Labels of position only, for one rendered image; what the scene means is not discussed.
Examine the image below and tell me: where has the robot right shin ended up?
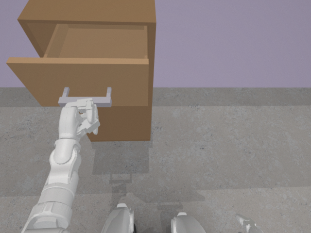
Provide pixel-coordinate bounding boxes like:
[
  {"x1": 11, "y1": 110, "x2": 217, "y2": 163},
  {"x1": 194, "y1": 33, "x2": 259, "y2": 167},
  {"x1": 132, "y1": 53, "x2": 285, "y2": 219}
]
[{"x1": 177, "y1": 212, "x2": 187, "y2": 216}]

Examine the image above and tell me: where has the drawer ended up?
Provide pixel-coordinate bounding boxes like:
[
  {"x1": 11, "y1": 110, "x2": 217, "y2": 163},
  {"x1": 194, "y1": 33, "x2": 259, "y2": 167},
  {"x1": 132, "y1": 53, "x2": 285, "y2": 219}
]
[{"x1": 6, "y1": 24, "x2": 149, "y2": 107}]

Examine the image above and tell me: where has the left robot hand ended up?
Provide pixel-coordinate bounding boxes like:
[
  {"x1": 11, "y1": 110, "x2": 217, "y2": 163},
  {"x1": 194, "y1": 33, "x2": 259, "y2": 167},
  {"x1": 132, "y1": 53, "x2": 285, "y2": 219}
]
[{"x1": 59, "y1": 98, "x2": 100, "y2": 142}]

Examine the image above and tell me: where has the handle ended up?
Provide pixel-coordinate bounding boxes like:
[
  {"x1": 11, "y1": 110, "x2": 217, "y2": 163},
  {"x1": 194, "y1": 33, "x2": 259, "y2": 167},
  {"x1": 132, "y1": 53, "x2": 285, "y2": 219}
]
[{"x1": 58, "y1": 87, "x2": 112, "y2": 107}]

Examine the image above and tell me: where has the left robot thigh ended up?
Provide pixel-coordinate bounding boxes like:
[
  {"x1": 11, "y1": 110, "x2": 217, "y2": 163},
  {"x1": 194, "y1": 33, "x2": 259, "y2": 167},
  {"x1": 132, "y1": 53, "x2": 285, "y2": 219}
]
[{"x1": 101, "y1": 207, "x2": 134, "y2": 233}]

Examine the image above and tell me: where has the left robot forearm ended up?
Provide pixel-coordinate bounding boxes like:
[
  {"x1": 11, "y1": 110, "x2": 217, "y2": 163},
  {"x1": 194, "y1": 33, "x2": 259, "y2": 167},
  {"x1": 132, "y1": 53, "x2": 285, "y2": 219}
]
[{"x1": 21, "y1": 138, "x2": 82, "y2": 233}]

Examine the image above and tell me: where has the cabinet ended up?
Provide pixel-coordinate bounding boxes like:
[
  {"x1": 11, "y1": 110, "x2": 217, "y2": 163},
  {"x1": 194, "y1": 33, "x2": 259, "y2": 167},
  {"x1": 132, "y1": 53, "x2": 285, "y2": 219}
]
[{"x1": 17, "y1": 0, "x2": 156, "y2": 142}]

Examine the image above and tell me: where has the right robot hand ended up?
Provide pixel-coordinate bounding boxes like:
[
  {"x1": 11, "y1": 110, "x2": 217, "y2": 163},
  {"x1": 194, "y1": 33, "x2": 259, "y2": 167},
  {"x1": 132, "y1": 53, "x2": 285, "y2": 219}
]
[{"x1": 235, "y1": 214, "x2": 263, "y2": 233}]

